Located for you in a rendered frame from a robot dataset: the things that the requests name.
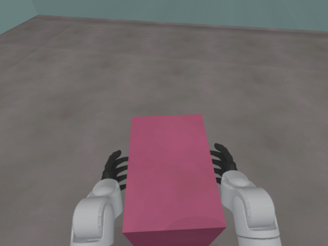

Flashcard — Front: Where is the carton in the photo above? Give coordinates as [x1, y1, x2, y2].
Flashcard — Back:
[122, 114, 227, 246]

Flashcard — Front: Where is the robot right forearm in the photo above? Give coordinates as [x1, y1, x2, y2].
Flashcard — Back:
[221, 170, 282, 246]

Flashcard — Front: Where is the robot left hand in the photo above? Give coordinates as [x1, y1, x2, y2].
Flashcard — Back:
[101, 150, 129, 190]

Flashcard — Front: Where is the robot left forearm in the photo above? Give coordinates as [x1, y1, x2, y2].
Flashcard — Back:
[70, 178, 123, 246]

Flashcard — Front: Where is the robot right hand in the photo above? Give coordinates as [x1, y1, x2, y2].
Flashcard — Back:
[210, 143, 237, 185]

